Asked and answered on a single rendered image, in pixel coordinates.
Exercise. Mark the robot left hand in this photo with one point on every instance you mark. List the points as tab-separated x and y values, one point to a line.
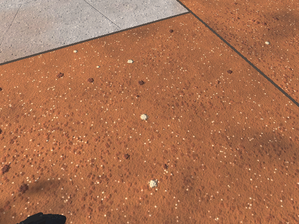
41	218

